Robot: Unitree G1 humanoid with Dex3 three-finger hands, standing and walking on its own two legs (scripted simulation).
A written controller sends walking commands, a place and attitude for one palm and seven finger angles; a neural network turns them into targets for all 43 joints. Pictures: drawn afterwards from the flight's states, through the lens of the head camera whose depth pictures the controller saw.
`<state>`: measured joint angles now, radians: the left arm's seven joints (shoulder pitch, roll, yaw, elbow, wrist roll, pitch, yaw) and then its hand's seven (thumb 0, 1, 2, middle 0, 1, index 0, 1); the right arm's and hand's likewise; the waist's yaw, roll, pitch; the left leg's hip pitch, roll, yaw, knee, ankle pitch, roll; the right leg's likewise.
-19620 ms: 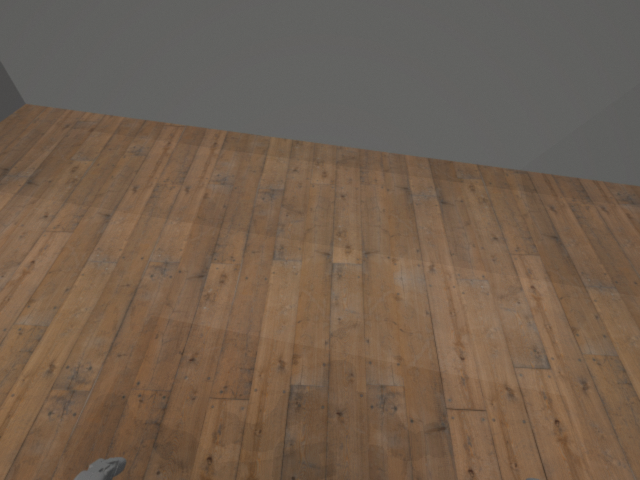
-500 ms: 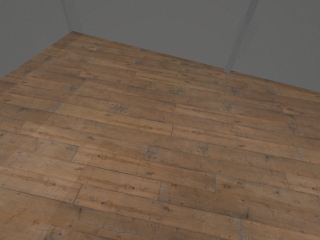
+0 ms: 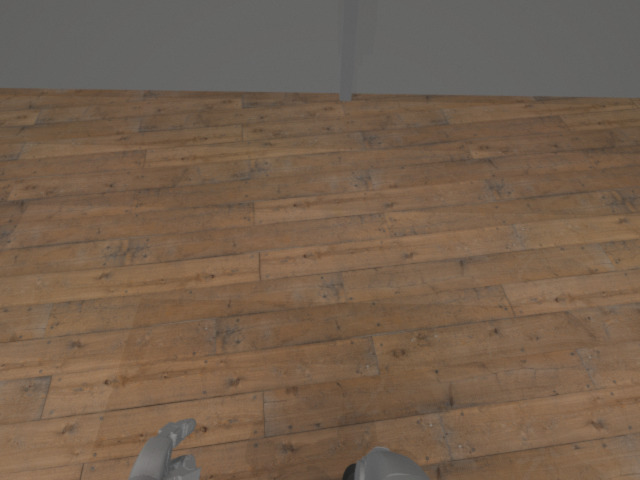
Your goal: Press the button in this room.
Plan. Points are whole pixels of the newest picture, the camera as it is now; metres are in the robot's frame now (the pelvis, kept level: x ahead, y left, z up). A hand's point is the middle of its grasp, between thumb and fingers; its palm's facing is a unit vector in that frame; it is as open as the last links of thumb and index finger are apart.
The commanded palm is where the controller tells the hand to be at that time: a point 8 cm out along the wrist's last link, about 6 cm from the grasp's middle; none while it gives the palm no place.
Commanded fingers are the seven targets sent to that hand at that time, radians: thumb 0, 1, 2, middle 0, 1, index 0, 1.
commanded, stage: turn or walk to find it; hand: left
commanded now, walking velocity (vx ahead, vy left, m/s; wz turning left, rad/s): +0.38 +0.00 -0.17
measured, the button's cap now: out of the picture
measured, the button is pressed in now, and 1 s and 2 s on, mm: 0 0 0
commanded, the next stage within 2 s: stand and wait in 1.40 s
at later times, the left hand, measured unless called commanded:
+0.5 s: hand (194, 458) +0.17 +0.19 -0.17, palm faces +0.04 -0.98 -0.17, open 7.4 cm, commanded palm none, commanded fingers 0.00 0.90 0.90 -0.20 -0.30 -0.20 -0.30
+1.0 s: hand (268, 208) +0.60 +0.11 -0.14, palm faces -0.13 -0.96 -0.24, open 7.3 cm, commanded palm none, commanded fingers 0.00 0.90 0.90 -0.20 -0.30 -0.20 -0.30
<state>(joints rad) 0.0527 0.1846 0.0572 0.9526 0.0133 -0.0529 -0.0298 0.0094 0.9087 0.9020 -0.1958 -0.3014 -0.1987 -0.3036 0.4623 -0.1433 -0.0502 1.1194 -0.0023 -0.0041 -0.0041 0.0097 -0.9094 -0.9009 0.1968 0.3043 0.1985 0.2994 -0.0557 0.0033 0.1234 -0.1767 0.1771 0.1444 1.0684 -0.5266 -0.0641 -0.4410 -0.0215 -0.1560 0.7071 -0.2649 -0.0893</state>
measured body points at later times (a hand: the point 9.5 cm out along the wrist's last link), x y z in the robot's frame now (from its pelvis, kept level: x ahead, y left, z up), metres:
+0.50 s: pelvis +0.24 +0.01 +0.01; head +0.27 +0.02 +0.45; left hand +0.17 +0.24 -0.15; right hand +0.37 -0.22 -0.12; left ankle +0.33 +0.11 -0.72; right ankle +0.07 -0.07 -0.70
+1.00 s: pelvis +0.46 -0.06 +0.01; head +0.48 -0.09 +0.46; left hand +0.61 +0.16 -0.12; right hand +0.34 -0.26 -0.15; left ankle +0.35 +0.10 -0.65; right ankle +0.50 -0.16 -0.71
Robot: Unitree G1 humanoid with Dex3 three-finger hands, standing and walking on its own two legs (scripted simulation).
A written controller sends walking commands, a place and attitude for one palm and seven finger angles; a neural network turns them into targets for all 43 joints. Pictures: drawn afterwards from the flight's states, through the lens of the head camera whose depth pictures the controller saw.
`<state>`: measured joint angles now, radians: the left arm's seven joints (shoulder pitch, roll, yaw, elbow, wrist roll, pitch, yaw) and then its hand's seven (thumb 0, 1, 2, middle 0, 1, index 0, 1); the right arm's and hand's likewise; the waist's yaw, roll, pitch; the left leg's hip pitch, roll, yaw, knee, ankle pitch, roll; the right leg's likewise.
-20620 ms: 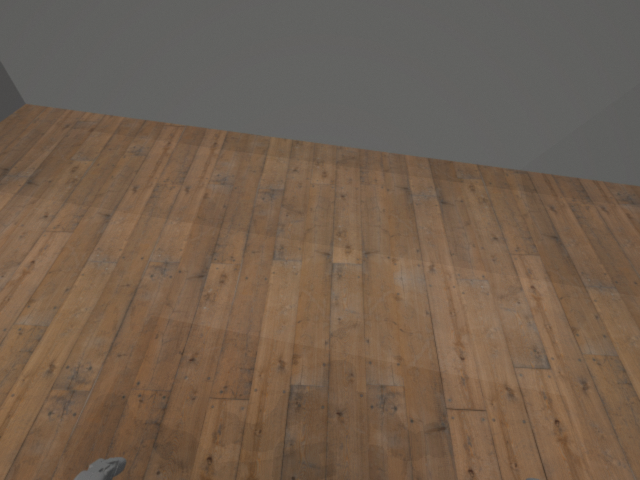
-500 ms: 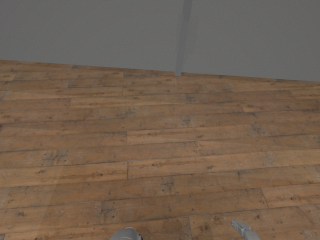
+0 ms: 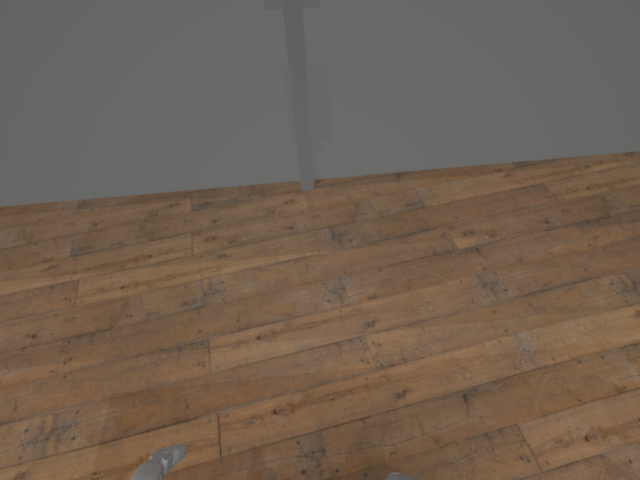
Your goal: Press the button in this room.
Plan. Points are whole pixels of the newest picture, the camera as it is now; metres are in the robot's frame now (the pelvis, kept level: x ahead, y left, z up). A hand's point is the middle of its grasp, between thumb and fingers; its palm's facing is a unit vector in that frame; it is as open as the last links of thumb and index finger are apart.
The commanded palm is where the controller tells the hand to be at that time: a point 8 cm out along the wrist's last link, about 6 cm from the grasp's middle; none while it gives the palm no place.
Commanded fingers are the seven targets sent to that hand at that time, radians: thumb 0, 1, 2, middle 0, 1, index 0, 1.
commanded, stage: turn or walk to find it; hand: left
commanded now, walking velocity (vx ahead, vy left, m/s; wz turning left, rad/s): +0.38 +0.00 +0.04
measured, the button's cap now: out of the picture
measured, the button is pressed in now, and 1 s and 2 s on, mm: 0 0 0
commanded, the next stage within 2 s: stand and wait in 0.40 s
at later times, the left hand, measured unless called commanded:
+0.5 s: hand out of the picture +0.15 +0.21 -0.18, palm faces +0.12 -0.98 -0.14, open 7.4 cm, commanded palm none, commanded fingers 0.00 0.90 0.90 -0.20 -0.30 -0.20 -0.30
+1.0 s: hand (231, 311) +0.41 +0.18 -0.15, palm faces +0.06 -0.97 -0.22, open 7.2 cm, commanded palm none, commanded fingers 0.00 0.90 0.90 -0.20 -0.30 -0.20 -0.30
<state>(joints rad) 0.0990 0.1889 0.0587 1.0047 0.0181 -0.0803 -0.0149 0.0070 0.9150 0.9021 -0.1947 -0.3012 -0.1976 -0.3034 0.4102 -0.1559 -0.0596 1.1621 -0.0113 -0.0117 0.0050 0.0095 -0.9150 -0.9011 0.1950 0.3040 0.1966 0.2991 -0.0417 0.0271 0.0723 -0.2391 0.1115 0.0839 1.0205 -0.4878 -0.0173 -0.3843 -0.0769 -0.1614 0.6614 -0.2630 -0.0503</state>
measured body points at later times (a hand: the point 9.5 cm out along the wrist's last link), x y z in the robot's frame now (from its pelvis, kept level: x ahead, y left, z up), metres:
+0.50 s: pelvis +0.23 +0.05 +0.00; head +0.26 +0.07 +0.45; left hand +0.15 +0.26 -0.16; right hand +0.35 -0.18 -0.13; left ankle +0.29 +0.14 -0.72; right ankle +0.10 -0.08 -0.65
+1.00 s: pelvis +0.34 +0.00 +0.01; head +0.35 -0.02 +0.46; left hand +0.41 +0.23 -0.13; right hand +0.32 -0.20 -0.16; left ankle +0.31 +0.15 -0.72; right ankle +0.37 -0.08 -0.72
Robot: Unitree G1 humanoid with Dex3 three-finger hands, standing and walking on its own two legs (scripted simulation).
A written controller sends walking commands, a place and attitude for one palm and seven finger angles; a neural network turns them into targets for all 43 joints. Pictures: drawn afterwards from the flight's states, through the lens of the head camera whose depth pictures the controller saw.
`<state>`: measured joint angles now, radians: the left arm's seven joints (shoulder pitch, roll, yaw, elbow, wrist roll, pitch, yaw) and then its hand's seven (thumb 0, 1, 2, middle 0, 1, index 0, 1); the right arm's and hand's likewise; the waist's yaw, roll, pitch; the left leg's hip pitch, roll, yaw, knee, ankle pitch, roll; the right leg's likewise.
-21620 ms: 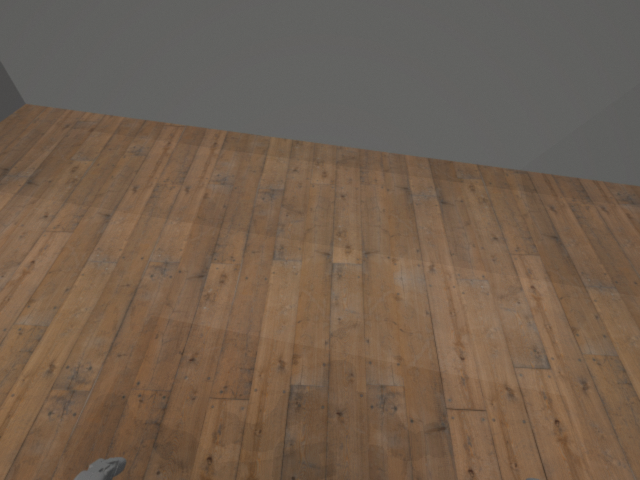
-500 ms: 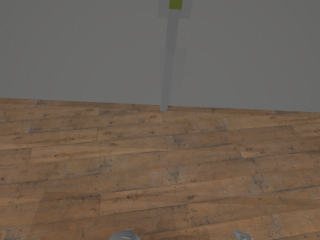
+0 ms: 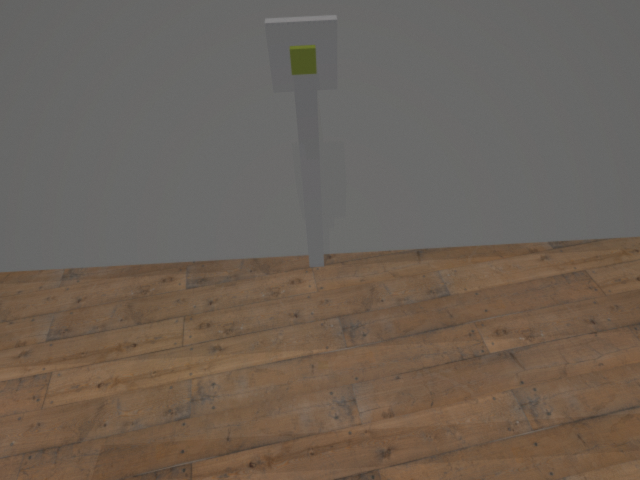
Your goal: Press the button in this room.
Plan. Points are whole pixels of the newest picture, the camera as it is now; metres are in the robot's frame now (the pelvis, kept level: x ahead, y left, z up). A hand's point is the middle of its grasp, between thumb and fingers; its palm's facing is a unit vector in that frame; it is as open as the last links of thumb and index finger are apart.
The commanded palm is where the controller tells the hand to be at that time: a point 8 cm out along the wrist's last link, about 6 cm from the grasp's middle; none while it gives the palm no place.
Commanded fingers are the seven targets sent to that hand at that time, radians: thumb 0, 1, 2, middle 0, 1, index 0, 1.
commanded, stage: stand and wait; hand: left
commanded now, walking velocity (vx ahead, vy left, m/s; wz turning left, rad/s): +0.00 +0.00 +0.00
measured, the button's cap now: (303, 59) +0.99 +0.07 +0.08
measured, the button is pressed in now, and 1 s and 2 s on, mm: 0 0 0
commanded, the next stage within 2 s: look at it before walking up in 0.30 s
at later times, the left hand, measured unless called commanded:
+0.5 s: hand out of the picture -0.01 +0.16 -0.17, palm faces +0.05 -0.99 -0.16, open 7.4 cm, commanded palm none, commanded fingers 0.00 0.90 0.90 -0.20 -0.30 -0.20 -0.30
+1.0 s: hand out of the picture +0.00 +0.19 -0.17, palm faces +0.03 -0.98 -0.19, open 7.4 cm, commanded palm none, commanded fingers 0.00 0.90 0.90 -0.20 -0.30 -0.20 -0.30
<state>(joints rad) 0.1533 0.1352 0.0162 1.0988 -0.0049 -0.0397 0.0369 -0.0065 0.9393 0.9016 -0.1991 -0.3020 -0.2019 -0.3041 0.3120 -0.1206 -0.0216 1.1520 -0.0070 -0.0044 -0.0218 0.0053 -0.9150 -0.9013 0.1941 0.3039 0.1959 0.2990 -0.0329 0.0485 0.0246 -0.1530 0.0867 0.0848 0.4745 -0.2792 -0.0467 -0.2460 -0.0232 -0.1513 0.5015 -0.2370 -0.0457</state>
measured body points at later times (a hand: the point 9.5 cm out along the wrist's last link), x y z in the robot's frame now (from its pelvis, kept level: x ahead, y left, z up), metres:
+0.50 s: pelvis +0.01 +0.00 +0.01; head +0.02 +0.00 +0.46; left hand -0.01 +0.21 -0.15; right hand +0.00 -0.21 -0.16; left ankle -0.03 +0.15 -0.74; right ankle +0.02 -0.09 -0.74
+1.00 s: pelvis +0.01 +0.02 +0.01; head +0.02 +0.02 +0.46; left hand +0.00 +0.24 -0.15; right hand -0.03 -0.17 -0.16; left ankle -0.03 +0.15 -0.74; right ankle +0.02 -0.09 -0.74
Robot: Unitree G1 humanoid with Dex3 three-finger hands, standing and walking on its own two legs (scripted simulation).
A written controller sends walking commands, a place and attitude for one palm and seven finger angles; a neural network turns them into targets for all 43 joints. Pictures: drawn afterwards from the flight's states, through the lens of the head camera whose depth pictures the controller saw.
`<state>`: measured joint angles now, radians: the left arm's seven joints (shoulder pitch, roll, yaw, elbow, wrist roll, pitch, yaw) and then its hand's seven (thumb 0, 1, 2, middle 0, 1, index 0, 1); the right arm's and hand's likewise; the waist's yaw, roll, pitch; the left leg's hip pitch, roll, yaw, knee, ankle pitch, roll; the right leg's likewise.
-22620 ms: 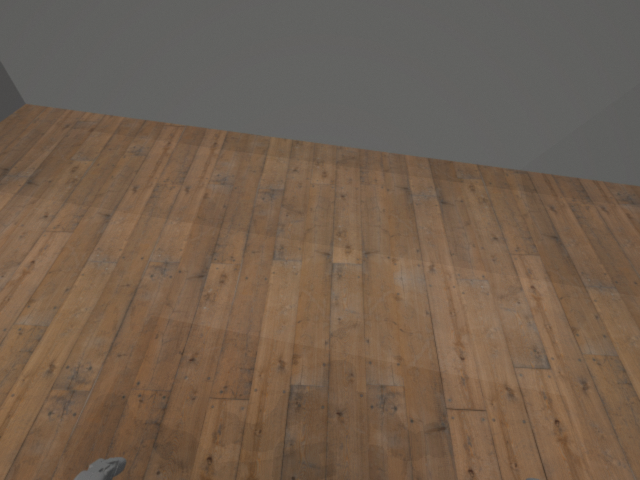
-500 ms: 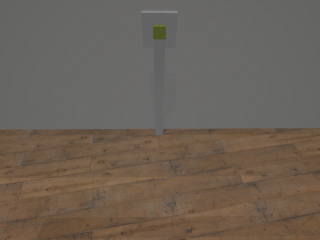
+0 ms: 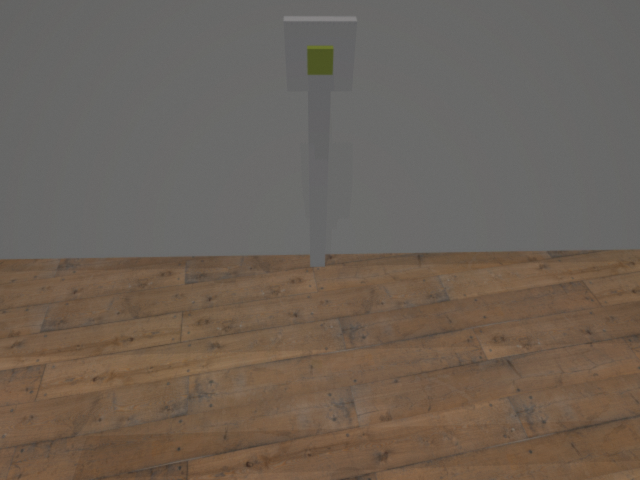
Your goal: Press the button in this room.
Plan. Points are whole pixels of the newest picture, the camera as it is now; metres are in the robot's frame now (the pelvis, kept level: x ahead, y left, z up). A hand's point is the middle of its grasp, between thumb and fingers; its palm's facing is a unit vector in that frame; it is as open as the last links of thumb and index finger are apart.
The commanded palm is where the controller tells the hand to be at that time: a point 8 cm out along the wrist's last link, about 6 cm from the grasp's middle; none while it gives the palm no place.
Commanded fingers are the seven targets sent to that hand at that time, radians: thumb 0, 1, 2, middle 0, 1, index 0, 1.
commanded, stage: walk to a spot facing it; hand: left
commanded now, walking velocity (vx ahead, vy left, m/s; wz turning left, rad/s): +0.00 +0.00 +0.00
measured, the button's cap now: (320, 59) +0.98 +0.06 +0.07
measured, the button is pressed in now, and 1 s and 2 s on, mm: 0 0 0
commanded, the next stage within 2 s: none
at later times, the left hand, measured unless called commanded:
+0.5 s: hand out of the picture +0.06 +0.17 -0.18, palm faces -0.10 -0.96 -0.28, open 7.4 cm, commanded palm none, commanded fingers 0.00 0.90 0.90 -0.20 -0.30 -0.20 -0.30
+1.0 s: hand (197, 448) +0.20 +0.20 -0.17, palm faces -0.39 -0.89 -0.21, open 7.4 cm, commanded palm none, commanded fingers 0.00 0.90 0.90 -0.20 -0.30 -0.20 -0.30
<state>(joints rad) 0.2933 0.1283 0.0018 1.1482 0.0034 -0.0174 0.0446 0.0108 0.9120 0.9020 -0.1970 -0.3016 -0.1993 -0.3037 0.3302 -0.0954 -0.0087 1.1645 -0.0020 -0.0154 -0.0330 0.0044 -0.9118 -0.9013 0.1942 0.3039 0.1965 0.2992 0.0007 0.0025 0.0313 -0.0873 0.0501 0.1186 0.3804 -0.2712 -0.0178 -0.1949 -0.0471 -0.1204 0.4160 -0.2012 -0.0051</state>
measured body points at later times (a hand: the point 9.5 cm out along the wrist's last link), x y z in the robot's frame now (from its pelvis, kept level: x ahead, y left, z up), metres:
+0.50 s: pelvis -0.01 -0.02 -0.02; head +0.04 -0.06 +0.43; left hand +0.07 +0.22 -0.16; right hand +0.02 -0.28 -0.18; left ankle -0.04 +0.13 -0.68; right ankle +0.00 -0.10 -0.74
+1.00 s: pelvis +0.06 +0.02 +0.00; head +0.09 +0.04 +0.45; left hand +0.22 +0.25 -0.16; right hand +0.01 -0.24 -0.12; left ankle +0.06 +0.13 -0.74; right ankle -0.01 -0.10 -0.67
